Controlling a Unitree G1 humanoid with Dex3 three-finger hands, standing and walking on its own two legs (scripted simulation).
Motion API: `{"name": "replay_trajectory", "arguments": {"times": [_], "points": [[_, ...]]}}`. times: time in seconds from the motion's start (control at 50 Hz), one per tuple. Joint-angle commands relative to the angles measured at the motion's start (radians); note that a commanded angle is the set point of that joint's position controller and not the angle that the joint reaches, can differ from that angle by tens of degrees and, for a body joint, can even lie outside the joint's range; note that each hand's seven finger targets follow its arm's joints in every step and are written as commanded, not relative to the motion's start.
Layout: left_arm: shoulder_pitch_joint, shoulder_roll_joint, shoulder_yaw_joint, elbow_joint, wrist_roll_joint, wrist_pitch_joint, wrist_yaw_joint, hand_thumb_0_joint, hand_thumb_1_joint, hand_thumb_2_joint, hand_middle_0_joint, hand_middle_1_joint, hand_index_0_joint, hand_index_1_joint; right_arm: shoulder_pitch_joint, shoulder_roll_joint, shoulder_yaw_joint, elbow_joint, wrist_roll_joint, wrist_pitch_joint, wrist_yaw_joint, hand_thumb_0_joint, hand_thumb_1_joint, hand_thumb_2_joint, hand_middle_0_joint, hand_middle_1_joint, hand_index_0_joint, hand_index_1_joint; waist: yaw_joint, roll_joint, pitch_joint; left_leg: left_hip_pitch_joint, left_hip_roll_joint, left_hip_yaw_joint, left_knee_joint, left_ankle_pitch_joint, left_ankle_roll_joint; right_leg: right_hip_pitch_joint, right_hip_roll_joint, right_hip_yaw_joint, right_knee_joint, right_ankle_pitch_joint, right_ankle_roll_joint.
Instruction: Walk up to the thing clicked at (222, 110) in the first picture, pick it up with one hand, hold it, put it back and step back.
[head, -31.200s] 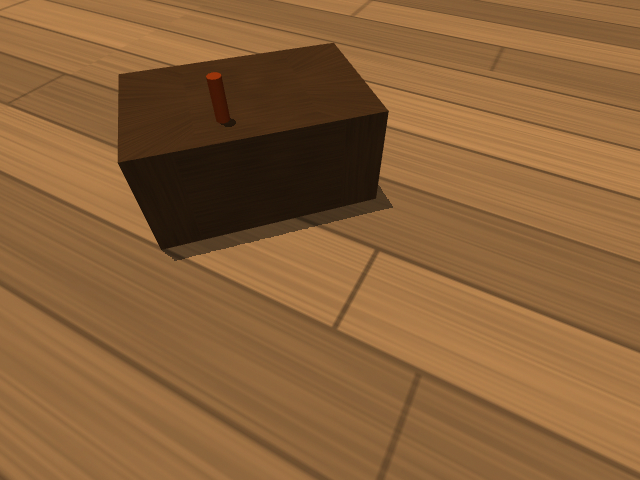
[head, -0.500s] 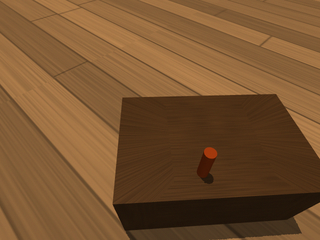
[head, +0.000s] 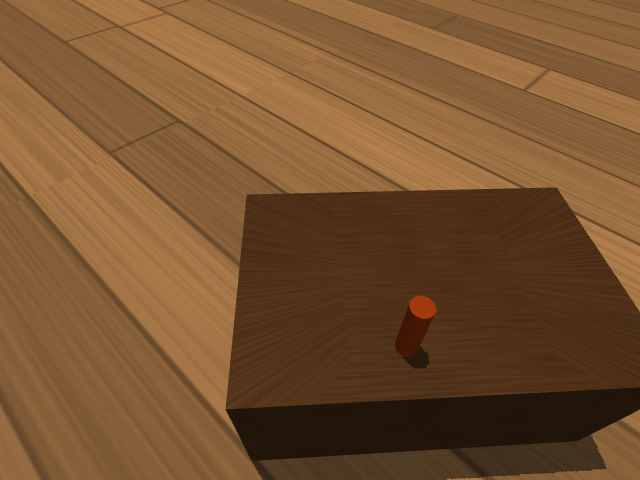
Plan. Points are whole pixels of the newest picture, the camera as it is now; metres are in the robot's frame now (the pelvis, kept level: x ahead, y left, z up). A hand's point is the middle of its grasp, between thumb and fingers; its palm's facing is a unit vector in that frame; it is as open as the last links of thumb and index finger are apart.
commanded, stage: stand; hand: right
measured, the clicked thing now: (413, 328) +0.44 -0.18 -0.25
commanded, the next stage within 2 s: step back in 0.30 s
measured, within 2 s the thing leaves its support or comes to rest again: neither
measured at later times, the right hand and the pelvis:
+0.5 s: hand out of the picture +0.07 -0.28 -0.17, palm faces -0.02 +0.93 -0.36, open 7.4 cm; pelvis -0.04 -0.02 -0.01, yaw +0 degrees
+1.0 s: hand out of the picture -0.03 -0.31 -0.19, palm faces -0.19 +0.91 -0.37, open 7.4 cm; pelvis -0.14 -0.05 -0.02, yaw +6 degrees
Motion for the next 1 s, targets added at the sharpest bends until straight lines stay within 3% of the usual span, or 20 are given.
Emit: {"name": "replay_trajectory", "arguments": {"times": [0.0,0.26,0.28,0.34,0.38,0.42,0.48,0.52,0.54,0.56,0.58,0.6,0.64,0.66,0.7,0.74,0.8,0.88,0.94,0.98], "points": [[-0.020,0.212,0.039,-0.060,-0.002,-0.024,0.013,0.000,0.900,0.900,-0.200,-0.300,-0.200,-0.300,-0.037,-0.219,-0.040,-0.064,0.002,-0.022,-0.014,0.000,-0.900,-0.900,0.200,0.300,0.200,0.300,-0.005,-0.004,-0.062,0.102,0.119,-0.100,-0.031,0.175,0.022,-0.097,-0.086,0.037,-0.055,0.167,-0.056],[-0.008,0.211,0.038,-0.065,-0.004,-0.026,0.013,0.000,0.900,0.900,-0.200,-0.300,-0.200,-0.300,-0.029,-0.217,-0.040,-0.068,0.005,-0.021,-0.010,0.000,-0.900,-0.900,0.200,0.300,0.200,0.300,-0.003,0.005,-0.064,0.089,0.116,-0.107,-0.038,0.168,0.024,-0.078,-0.087,0.033,-0.056,0.159,-0.057],[-0.049,0.275,0.068,-0.093,-0.024,-0.013,0.013,0.000,0.900,0.900,-0.200,-0.300,-0.200,-0.300,-0.061,-0.286,-0.065,-0.093,0.014,-0.005,-0.004,0.000,-0.900,-0.900,0.200,0.300,0.200,0.300,-0.013,0.031,0.034,0.020,0.118,-0.131,0.034,0.388,0.061,-0.173,-0.048,0.026,0.077,0.301,-0.059],[0.021,0.214,0.066,-0.125,-0.032,0.003,0.021,0.000,0.900,0.900,-0.200,-0.300,-0.200,-0.300,-0.024,-0.303,-0.084,-0.136,0.026,0.009,-0.003,0.000,-0.900,-0.900,0.200,0.300,0.200,0.300,-0.009,0.129,-0.115,0.077,0.236,-0.205,0.030,0.597,0.183,-0.169,0.038,-0.048,0.319,0.134,-0.062],[0.018,0.205,0.076,-0.153,-0.024,0.023,0.016,0.000,0.900,0.900,-0.200,-0.300,-0.200,-0.300,-0.023,-0.310,-0.098,-0.172,0.013,0.014,-0.010,0.000,-0.900,-0.900,0.200,0.300,0.200,0.300,-0.017,0.207,-0.172,0.059,0.311,-0.265,0.017,0.560,0.261,-0.221,0.065,-0.014,0.533,-0.283,-0.080],[0.039,0.195,0.080,-0.174,-0.026,0.036,0.013,0.000,0.900,0.900,-0.200,-0.300,-0.200,-0.300,-0.045,-0.309,-0.105,-0.209,-0.004,0.022,-0.019,0.000,-0.900,-0.900,0.200,0.300,0.200,0.300,-0.005,0.210,-0.151,-0.003,0.320,-0.250,0.041,0.490,0.281,-0.268,0.045,0.043,0.651,-0.343,-0.099],[0.106,0.181,0.087,-0.176,-0.024,0.039,0.010,0.000,0.900,0.900,-0.200,-0.300,-0.200,-0.300,-0.090,-0.293,-0.097,-0.260,-0.014,0.037,-0.023,0.000,-0.900,-0.900,0.200,0.300,0.200,0.300,0.032,0.189,-0.142,-0.078,0.276,-0.216,0.108,0.383,0.245,-0.240,0.045,0.012,0.524,-0.252,-0.089],[0.172,0.177,0.095,-0.157,-0.007,0.025,0.014,0.000,0.900,0.900,-0.200,-0.300,-0.200,-0.300,-0.138,-0.279,-0.091,-0.283,0.004,0.052,-0.017,0.000,-0.900,-0.900,0.200,0.300,0.200,0.300,0.080,0.138,-0.125,-0.099,0.207,-0.174,0.229,0.255,0.165,-0.173,0.030,-0.014,0.176,-0.008,-0.059],[0.138,0.219,0.105,-0.167,0.009,0.016,0.018,0.000,0.900,0.900,-0.200,-0.300,-0.200,-0.300,-0.109,-0.240,-0.081,-0.286,0.015,0.060,-0.013,0.000,-0.900,-0.900,0.200,0.300,0.200,0.300,0.052,0.014,-0.072,-0.194,0.105,-0.137,0.320,0.090,0.109,-0.151,-0.003,0.061,0.069,0.081,-0.058],[0.096,0.320,0.130,-0.207,0.023,0.007,0.020,0.000,0.900,0.900,-0.200,-0.300,-0.200,-0.300,-0.044,-0.169,-0.059,-0.298,0.024,0.064,-0.012,0.000,-0.900,-0.900,0.200,0.300,0.200,0.300,0.020,-0.240,-0.041,-0.362,-0.062,-0.090,0.453,-0.284,0.041,-0.127,-0.206,0.352,-0.019,0.206,-0.103],[0.028,0.413,0.142,-0.253,0.026,0.006,0.015,0.000,0.900,0.900,-0.200,-0.300,-0.200,-0.300,-0.065,-0.204,-0.074,-0.296,0.019,0.072,-0.026,0.000,-0.900,-0.900,0.200,0.300,0.200,0.300,0.044,-0.243,-0.029,-0.327,-0.124,-0.187,0.664,-0.485,0.025,-0.307,-0.355,0.467,-0.034,0.275,-0.270],[-0.023,0.405,0.142,-0.280,0.031,-0.002,0.019,0.000,0.900,0.900,-0.200,-0.300,-0.200,-0.300,-0.051,-0.244,-0.089,-0.283,0.010,0.075,-0.030,0.000,-0.900,-0.900,0.200,0.300,0.200,0.300,0.030,-0.214,-0.016,-0.287,-0.112,-0.244,0.822,-0.463,0.031,-0.374,-0.364,0.494,-0.011,0.313,-0.333],[-0.134,0.284,0.121,-0.307,0.017,-0.007,0.022,0.000,0.900,0.900,-0.200,-0.300,-0.200,-0.300,0.053,-0.254,-0.094,-0.250,0.030,0.068,-0.026,0.000,-0.900,-0.900,0.200,0.300,0.200,0.300,-0.055,-0.100,-0.023,-0.341,-0.135,-0.262,0.880,-0.316,0.012,-0.250,-0.188,0.221,0.086,0.447,-0.235],[-0.133,0.272,0.123,-0.314,0.017,-0.006,0.023,0.000,0.900,0.900,-0.200,-0.300,-0.200,-0.300,0.075,-0.252,-0.086,-0.249,0.028,0.064,-0.030,0.000,-0.900,-0.900,0.200,0.300,0.200,0.300,-0.054,-0.122,-0.040,-0.351,-0.142,-0.232,0.878,-0.294,0.005,-0.213,-0.163,0.174,0.113,0.463,-0.209],[-0.052,0.242,0.118,-0.327,0.016,-0.008,0.027,0.000,0.900,0.900,-0.200,-0.300,-0.200,-0.300,0.064,-0.260,-0.076,-0.253,0.014,0.059,-0.033,0.000,-0.900,-0.900,0.200,0.300,0.200,0.300,0.007,-0.098,-0.081,-0.388,-0.135,-0.220,0.883,-0.301,-0.010,-0.084,-0.186,0.183,0.157,0.538,-0.232],[0.021,0.224,0.114,-0.323,0.012,-0.007,0.038,0.000,0.900,0.900,-0.200,-0.300,-0.200,-0.300,0.042,-0.242,-0.065,-0.273,0.008,0.055,-0.037,0.000,-0.900,-0.900,0.200,0.300,0.200,0.300,0.044,-0.095,-0.107,-0.446,-0.130,-0.217,0.823,-0.310,-0.015,0.049,-0.195,0.176,0.193,0.613,-0.232],[0.091,0.236,0.125,-0.329,0.004,-0.001,0.050,0.000,0.900,0.900,-0.200,-0.300,-0.200,-0.300,0.004,-0.234,-0.057,-0.302,0.000,0.047,-0.040,0.000,-0.900,-0.900,0.200,0.300,0.200,0.300,0.085,-0.118,-0.113,-0.447,-0.097,-0.194,0.695,-0.358,-0.022,0.132,-0.236,0.202,0.217,0.682,-0.268],[0.093,0.262,0.136,-0.363,0.003,0.003,0.052,0.000,0.900,0.900,-0.200,-0.300,-0.200,-0.300,0.043,-0.240,-0.067,-0.312,-0.003,0.049,-0.035,0.000,-0.900,-0.900,0.200,0.300,0.200,0.300,0.078,-0.151,-0.154,-0.368,-0.070,-0.147,0.592,-0.368,-0.013,0.107,-0.269,0.225,0.211,0.677,-0.287],[0.060,0.278,0.140,-0.386,0.004,0.002,0.047,0.000,0.900,0.900,-0.200,-0.300,-0.200,-0.300,0.076,-0.245,-0.075,-0.308,-0.003,0.051,-0.025,0.000,-0.900,-0.900,0.200,0.300,0.200,0.300,0.059,-0.137,-0.167,-0.287,-0.057,-0.106,0.547,-0.365,-0.003,0.011,-0.274,0.214,0.189,0.570,-0.285],[0.003,0.308,0.144,-0.405,0.007,0.002,0.043,0.000,0.900,0.900,-0.200,-0.300,-0.200,-0.300,0.127,-0.244,-0.079,-0.304,-0.005,0.055,-0.016,0.000,-0.900,-0.900,0.200,0.300,0.200,0.300,0.017,-0.176,-0.155,-0.207,-0.021,-0.084,0.474,-0.337,0.012,-0.103,-0.275,0.206,0.178,0.439,-0.266]]}}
